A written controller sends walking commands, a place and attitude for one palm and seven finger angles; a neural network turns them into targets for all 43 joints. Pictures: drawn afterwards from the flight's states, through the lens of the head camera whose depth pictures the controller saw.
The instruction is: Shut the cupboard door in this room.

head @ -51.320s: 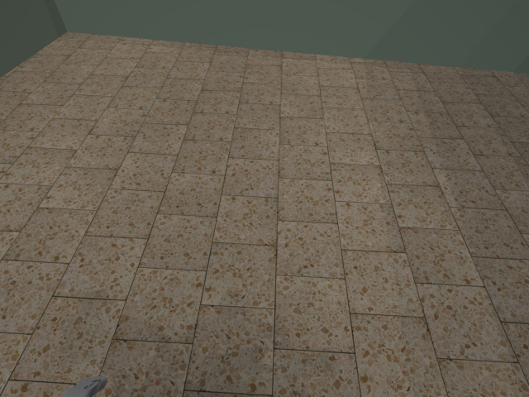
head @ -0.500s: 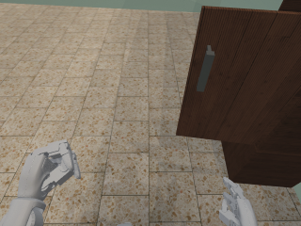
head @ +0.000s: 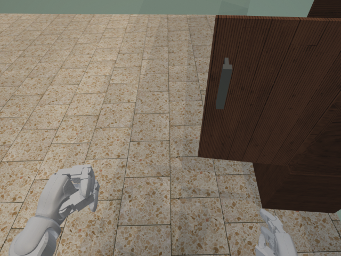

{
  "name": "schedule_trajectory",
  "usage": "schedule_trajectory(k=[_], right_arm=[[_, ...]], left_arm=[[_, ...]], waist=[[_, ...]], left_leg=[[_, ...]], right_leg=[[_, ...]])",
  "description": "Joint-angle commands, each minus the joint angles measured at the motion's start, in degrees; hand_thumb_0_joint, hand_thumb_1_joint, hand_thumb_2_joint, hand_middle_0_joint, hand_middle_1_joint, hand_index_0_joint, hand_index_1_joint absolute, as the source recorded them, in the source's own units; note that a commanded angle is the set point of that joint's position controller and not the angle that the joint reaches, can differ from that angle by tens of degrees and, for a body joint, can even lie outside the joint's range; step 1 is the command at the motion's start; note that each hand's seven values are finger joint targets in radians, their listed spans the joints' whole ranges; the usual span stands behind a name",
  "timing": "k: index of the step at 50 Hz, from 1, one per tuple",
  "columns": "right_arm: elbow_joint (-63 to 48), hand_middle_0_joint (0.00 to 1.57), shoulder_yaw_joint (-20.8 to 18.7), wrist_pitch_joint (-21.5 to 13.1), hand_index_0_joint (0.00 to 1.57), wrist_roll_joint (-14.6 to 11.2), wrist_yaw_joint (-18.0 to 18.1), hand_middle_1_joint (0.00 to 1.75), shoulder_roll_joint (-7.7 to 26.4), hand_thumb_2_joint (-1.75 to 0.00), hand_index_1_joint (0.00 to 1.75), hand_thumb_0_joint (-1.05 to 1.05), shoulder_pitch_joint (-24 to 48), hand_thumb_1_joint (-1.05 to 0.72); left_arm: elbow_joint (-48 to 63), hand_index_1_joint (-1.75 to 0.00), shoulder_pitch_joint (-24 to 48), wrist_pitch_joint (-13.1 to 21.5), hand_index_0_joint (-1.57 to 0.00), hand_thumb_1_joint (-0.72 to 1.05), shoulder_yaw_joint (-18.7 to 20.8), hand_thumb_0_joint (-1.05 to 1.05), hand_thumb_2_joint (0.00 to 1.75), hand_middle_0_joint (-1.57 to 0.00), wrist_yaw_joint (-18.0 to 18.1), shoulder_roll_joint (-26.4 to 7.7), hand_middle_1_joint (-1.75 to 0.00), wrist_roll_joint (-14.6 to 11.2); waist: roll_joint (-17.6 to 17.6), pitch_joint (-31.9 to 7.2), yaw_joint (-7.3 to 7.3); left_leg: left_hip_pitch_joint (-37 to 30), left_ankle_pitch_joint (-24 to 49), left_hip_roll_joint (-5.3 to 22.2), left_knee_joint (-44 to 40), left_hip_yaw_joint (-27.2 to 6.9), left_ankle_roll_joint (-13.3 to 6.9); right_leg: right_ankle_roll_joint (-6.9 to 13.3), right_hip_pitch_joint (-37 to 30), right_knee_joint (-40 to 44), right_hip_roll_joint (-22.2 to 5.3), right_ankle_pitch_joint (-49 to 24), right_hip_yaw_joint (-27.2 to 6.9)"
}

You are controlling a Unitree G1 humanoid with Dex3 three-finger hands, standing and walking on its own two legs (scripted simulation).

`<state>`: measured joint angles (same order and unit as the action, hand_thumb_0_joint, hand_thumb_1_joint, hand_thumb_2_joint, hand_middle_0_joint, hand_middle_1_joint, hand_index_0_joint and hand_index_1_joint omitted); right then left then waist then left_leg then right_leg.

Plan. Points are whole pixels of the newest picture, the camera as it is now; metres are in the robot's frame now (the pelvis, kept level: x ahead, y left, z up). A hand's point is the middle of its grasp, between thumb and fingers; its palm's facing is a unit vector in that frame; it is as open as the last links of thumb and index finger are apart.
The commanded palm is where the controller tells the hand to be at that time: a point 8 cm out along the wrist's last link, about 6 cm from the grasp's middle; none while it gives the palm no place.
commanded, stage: raise the hand and make a fist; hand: left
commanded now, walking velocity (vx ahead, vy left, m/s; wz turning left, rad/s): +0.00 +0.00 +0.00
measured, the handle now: (222, 84) +0.56 -0.11 +0.12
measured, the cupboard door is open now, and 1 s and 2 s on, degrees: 87 87 87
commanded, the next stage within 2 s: bring the fist close to the handle in 0.14 s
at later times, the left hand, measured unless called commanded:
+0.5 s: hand (133, 169) +0.27 +0.10 +0.12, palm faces -0.18 -0.98 +0.01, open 3.1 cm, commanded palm +0.27 +0.15 +0.11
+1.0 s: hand (212, 134) +0.38 -0.07 +0.10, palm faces -0.21 -0.98 -0.03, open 3.1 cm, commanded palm +0.38 -0.01 +0.11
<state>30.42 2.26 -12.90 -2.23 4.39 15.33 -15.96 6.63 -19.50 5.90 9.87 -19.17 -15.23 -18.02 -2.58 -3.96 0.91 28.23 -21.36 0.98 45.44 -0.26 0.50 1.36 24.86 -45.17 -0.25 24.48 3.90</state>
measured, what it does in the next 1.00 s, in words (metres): stands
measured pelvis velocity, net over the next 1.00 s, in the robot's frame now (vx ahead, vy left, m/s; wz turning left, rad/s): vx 0.00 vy -0.02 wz -0.02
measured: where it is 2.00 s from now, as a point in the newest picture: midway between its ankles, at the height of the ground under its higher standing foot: outside the picture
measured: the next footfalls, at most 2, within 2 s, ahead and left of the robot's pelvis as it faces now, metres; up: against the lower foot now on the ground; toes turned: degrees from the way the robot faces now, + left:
none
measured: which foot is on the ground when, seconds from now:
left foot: down 0.00-1.00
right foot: down 0.00-1.00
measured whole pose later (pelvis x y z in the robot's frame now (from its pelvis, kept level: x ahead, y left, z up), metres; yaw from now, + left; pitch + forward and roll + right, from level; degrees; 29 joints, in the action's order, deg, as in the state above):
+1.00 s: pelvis +0.00 -0.02 +0.00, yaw -1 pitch +7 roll +2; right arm 35.7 0.4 -3.3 1.1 -1.5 12.1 -14.2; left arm -27.3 27.9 3.5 -13.3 14.7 5.2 -3.2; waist -2.1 -2.7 -4.1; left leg 30.1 -20.1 1.1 42.9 1.1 1.6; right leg 2.6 29.0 -46.2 -0.2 24.7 2.5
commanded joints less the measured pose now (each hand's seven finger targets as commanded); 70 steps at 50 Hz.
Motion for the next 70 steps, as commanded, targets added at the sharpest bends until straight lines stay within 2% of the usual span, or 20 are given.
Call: schedule_trajectory(k=[1, 5, 9, 12, 13, 15, 16, 19, 22, 25, 30, 35, 40, 45, 50, 57, 59, 62, 66, 70], right_arm=[[-9.1, 0.2, -2.3, -3.7, 0.2, 0.2, 0.3, 0.3, 4.6, -0.9, 0.3, 0.0, 5.4, -0.9], [-7.8, 0.2, -2.5, -3.7, 0.2, -0.2, -0.3, 0.3, 5.2, -0.9, 0.3, 0.0, 5.4, -0.9], [-8.5, 0.2, -2.9, -3.2, 0.2, -0.8, 0.0, 0.3, 6.0, -0.9, 0.3, 0.0, 5.1, -0.9], [-9.4, 0.2, -2.9, -3.1, 0.2, -0.6, 0.4, 0.3, 6.0, -0.9, 0.3, 0.0, 5.8, -0.9], [-9.8, 0.2, -2.5, -3.2, 0.2, -0.4, 0.5, 0.3, 5.5, -0.9, 0.3, 0.0, 6.6, -0.9], [-8.9, 0.2, -2.3, -4.0, 0.2, -0.3, 0.8, 0.3, 5.2, -0.9, 0.3, 0.0, 6.9, -0.9], [-8.2, 0.2, -2.1, -4.4, 0.2, -0.2, 0.8, 0.3, 4.9, -0.9, 0.3, 0.0, 6.9, -0.9], [-6.4, 0.2, -2.2, -5.2, 0.2, -0.1, 0.6, 0.3, 4.8, -0.9, 0.3, 0.0, 6.0, -0.9], [-6.1, 0.2, -2.0, -4.6, 0.2, 0.0, -0.4, 0.3, 4.5, -0.9, 0.3, 0.0, 5.6, -0.9], [-6.8, 0.2, -1.9, -2.4, 0.2, 0.3, -1.6, 0.3, 4.2, -0.9, 0.3, 0.0, 6.4, -0.9], [-7.5, 0.2, -1.8, 1.2, 0.2, 1.3, -2.8, 0.3, 3.1, -0.9, 0.3, 0.0, 7.7, -0.9], [-5.7, 0.2, -2.4, 2.3, 0.2, 2.1, -4.0, 0.3, 2.4, -0.9, 0.3, 0.0, 6.0, -0.9], [-3.5, 0.2, -3.4, 4.4, 0.2, 2.3, -5.5, 0.3, 2.3, -0.9, 0.3, 0.0, 3.5, -0.9], [-2.6, 0.2, -4.0, 7.0, 0.2, 2.7, -5.7, 0.3, 2.2, -0.9, 0.3, 0.0, 2.7, -0.9], [-0.3, 0.2, -3.9, 8.2, 0.2, 3.7, -5.8, 0.3, 1.5, -0.9, 0.3, 0.0, 1.9, -0.9], [4.1, 0.2, -4.7, 9.8, 0.2, 5.4, -7.6, 0.3, 1.4, -0.9, 0.3, 0.0, -2.6, -0.9], [4.8, 0.2, -5.1, 10.4, 0.2, 5.5, -7.9, 0.3, 2.0, -0.9, 0.3, 0.0, -4.0, -0.9], [5.5, 0.2, -5.5, 11.0, 0.2, 5.7, -8.2, 0.3, 2.3, -0.9, 0.3, 0.0, -5.4, -0.9], [5.4, 0.2, -5.1, 11.1, 0.2, 6.6, -7.7, 0.3, 2.8, -0.9, 0.3, 0.0, -6.0, -0.9], [5.0, 0.2, -5.4, 10.9, 0.2, 7.8, -8.4, 0.3, 2.1, -0.9, 0.3, 0.0, -7.9, -0.9]], left_arm=[[17.9, -1.5, 9.3, 10.0, -1.3, 0.9, 10.2, 0.0, 0.9, -1.3, 3.6, -10.6, -1.5, -1.8], [12.7, -1.5, 6.6, 10.6, -1.3, 0.9, 5.5, 0.0, 0.9, -1.3, 3.0, -6.4, -1.5, -1.5], [7.9, -1.5, 3.6, 5.5, -1.3, 0.9, 2.9, 0.0, 0.9, -1.3, -0.1, -5.8, -1.5, -1.1], [11.6, -1.5, 7.1, 4.6, -1.3, 0.9, 5.5, 0.0, 0.9, -1.3, -0.3, -8.6, -1.5, -1.5], [14.3, -1.5, 11.1, 5.1, -1.3, 0.9, 1.5, 0.0, 0.9, -1.3, 0.0, -5.0, -1.5, -1.6], [17.0, -1.5, 19.1, 7.1, -1.3, 0.9, 0.0, 0.0, 0.9, -1.3, 2.4, -3.9, -1.5, -1.3], [17.1, -1.5, 23.3, 7.9, -1.3, 0.9, -3.8, 0.0, 0.9, -1.3, 3.6, -0.7, -1.5, -0.6], [14.4, -1.5, 28.9, 9.0, -1.3, 0.9, -9.4, 0.0, 0.9, -1.3, 7.7, 2.9, -1.5, 2.7], [8.9, -1.5, 30.0, 5.9, -1.3, 0.9, -14.4, 0.0, 0.9, -1.3, 11.1, 5.6, -1.5, 7.2], [3.7, -1.5, 31.6, 1.1, -1.3, 0.9, -15.0, 0.0, 0.9, -1.3, 14.9, 6.0, -1.5, 10.6], [1.9, -1.5, 39.5, -2.0, -1.3, 0.9, -13.6, 0.0, 0.9, -1.3, 22.7, 8.9, -1.5, 11.3], [-0.6, -1.5, 47.9, 1.9, -1.3, 0.9, -17.8, 0.0, 0.9, -1.3, 27.5, 14.7, -1.5, 12.1], [-11.8, -1.5, 55.2, 2.2, -1.3, 0.9, -24.3, 0.0, 0.9, -1.3, 29.6, 20.8, -1.5, 16.2], [-18.5, -1.5, 65.1, 0.6, -1.3, 0.9, -22.6, 0.0, 0.9, -1.3, 32.7, 21.5, -1.5, 16.1], [-23.2, -1.5, 77.3, 4.1, -1.3, 0.9, -18.1, 0.0, 0.9, -1.3, 37.4, 20.7, -1.5, 14.3], [-42.7, -1.5, 88.6, 7.2, -1.3, 0.9, -19.1, 0.0, 0.9, -1.3, 41.7, 25.2, -1.5, 18.1], [-48.6, -1.5, 92.4, 6.4, -1.3, 0.9, -19.0, 0.0, 0.9, -1.3, 42.2, 26.3, -1.5, 18.2], [-52.9, -1.5, 101.1, 5.7, -1.3, 0.9, -18.4, 0.0, 0.9, -1.3, 42.8, 27.6, -1.5, 17.0], [-53.0, -1.5, 103.7, 8.5, -1.3, 0.9, -8.4, 0.0, 0.9, -1.3, 43.0, 19.9, -1.5, 14.5], [-49.6, -1.5, 99.3, 14.7, -1.3, 0.9, -3.6, 0.0, 0.9, -1.3, 43.7, 15.5, -1.5, 17.1]], waist=[[0.0, -10.0, 1.28], [-1.4, -6.1, 0.03], [2.2, -4.7, -0.05], [3.5, -6.2, 0.25], [3.2, -6.4, -0.47], [2.6, -6.7, -1.32], [2.3, -5.5, -2.59], [2.4, -4.8, -3.57], [1.3, -5.7, -3.24], [1.5, -8.2, -1.78], [4.5, -13.6, -0.63], [7.7, -14.4, -2.4], [6.1, -11.1, -5.19], [7.5, -16.3, -5.2], [10.0, -20.6, -5.33], [9.5, -20.1, -9.24], [11.9, -20.1, -10.36], [11.3, -22.1, -11.79], [12.7, -27.8, -9.53], [12.8, -32.2, -8.04]], left_leg=[[-7.1, 13.4, -1.8, -4.8, -1.1, -1.3], [-5.8, 10.4, -1.6, -5.0, -1.0, -1.1], [-4.2, 9.1, -1.7, -4.9, -1.0, -1.6], [-4.9, 9.1, -1.7, -5.2, -1.1, -1.7], [-5.7, 8.7, -1.8, -5.4, -1.3, -1.8], [-7.0, 7.2, -1.6, -5.2, -2.0, -1.7], [-7.6, 5.8, -1.6, -5.3, -2.4, -1.9], [-7.6, 1.5, -1.2, -5.9, -3.4, -1.8], [-7.0, -0.3, -1.2, -7.0, -3.5, -1.6], [-7.2, 1.3, -1.4, -7.7, -3.0, -1.5], [-9.6, 9.5, -1.1, -7.3, -1.3, -1.1], [-10.9, 15.4, -0.6, -5.8, -0.3, -1.1], [-10.2, 15.2, -0.7, -4.6, -0.1, -1.2], [-10.2, 16.7, -1.4, -4.6, 0.3, -1.3], [-8.0, 18.4, -2.2, -4.2, 0.7, -1.2], [-2.5, 15.1, -2.9, -1.4, 1.0, -1.2], [-1.0, 14.5, -3.1, -1.0, 0.9, -1.4], [0.1, 13.2, -3.4, -0.4, 0.9, -1.5], [3.7, 12.1, -4.1, -1.3, 1.1, -1.5], [6.9, 14.0, -4.0, -0.1, 1.6, -1.7]], right_leg=[[-0.9, -3.2, 6.6, 0.6, -18.0, -2.6], [-0.8, -0.8, 7.2, 0.7, -14.6, -2.3], [-1.3, -1.4, 9.4, 0.0, -13.1, -4.0], [-1.5, -1.6, 9.7, -0.2, -12.3, -4.1], [-1.5, -1.0, 9.4, 0.0, -12.0, -3.4], [-1.3, 0.8, 8.9, 0.5, -9.4, -2.9], [-1.3, 2.8, 8.6, 0.7, -8.0, -2.2], [-1.0, 5.4, 7.9, 0.8, -3.2, -1.6], [-0.8, 5.9, 7.2, 0.2, -2.4, -1.2], [-0.5, 3.9, 7.1, -0.2, -3.4, -1.2], [-0.2, -0.9, 6.6, 0.2, -11.3, -0.8], [-0.4, -1.7, 6.0, 0.7, -19.6, -0.9], [-0.5, 2.6, 6.0, 0.7, -20.2, -1.3], [-0.4, 0.2, 6.4, 0.6, -23.2, -2.1], [-1.3, -3.7, 5.5, -0.1, -30.7, -3.3], [-2.3, 1.0, 4.3, -0.6, -32.0, -4.3], [-2.8, 1.6, 4.8, -0.7, -32.7, -4.7], [-3.1, 2.5, 5.1, -0.8, -32.0, -5.1], [-3.5, -3.9, 4.3, -1.3, -35.4, -6.0], [-3.6, -7.4, 1.6, -1.9, -42.0, -6.4]])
